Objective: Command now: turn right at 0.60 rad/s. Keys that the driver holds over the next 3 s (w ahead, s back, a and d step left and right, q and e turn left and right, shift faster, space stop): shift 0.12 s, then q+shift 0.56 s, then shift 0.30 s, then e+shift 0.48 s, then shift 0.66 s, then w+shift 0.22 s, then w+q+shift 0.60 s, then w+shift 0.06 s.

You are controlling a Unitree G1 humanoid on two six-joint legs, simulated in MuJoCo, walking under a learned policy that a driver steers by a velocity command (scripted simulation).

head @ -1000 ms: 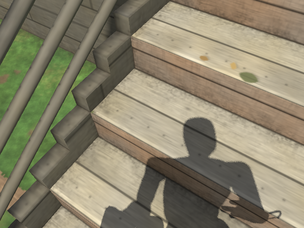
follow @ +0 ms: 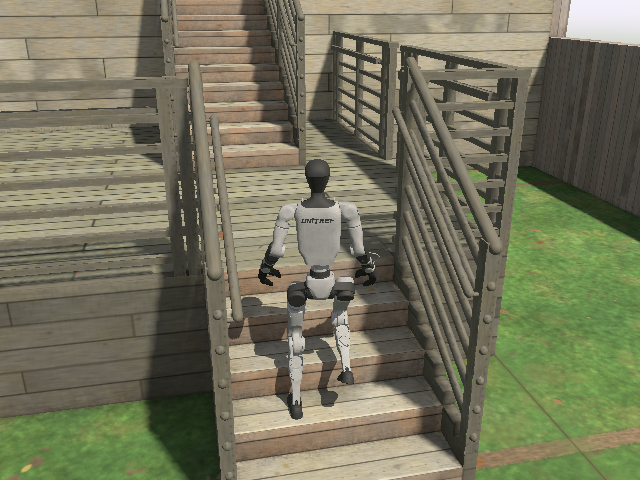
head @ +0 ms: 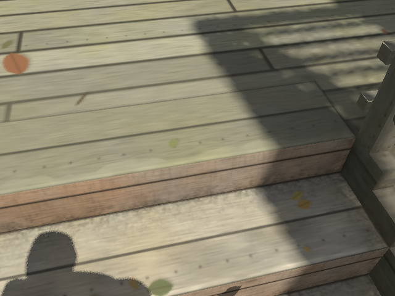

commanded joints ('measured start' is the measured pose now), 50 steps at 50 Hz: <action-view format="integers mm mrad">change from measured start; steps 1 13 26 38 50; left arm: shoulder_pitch -89 -137 -126 -172 -38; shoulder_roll -42 57 155 53 17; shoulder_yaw -51 -10 75 12 -56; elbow -97 -126 -37 -3 83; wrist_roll -6 10 51 37 31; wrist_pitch -8 -34 -7 -23 -26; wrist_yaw -24 -33 109 61 -11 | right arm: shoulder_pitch -176 -79 135 28 86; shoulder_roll -161 -148 19 -68 -74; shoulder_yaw -29 -2 36 32 74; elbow -129 1 31 -64 -28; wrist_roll -13 28 28 -1 7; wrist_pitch -37 -49 -16 -55 -100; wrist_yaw -36 55 140 94 84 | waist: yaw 20 54 66 51 -1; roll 141 -75 -88 53 79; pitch -36 -12 -9 -32 -36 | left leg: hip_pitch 70 -229 -162 -122 -78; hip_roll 102 -49 -8 123 54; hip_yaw -13 -14 -85 -485 -434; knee -115 166 269 -112 -2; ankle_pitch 719 7 -26 390 406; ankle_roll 170 -87 -124 318 238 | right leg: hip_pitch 57 479 560 -145 -310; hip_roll -64 -260 -544 -81 -106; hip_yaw -101 66 -57 47 -13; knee -392 -1155 -1336 111 228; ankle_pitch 19 459 691 149 225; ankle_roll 46 -246 -359 -38 0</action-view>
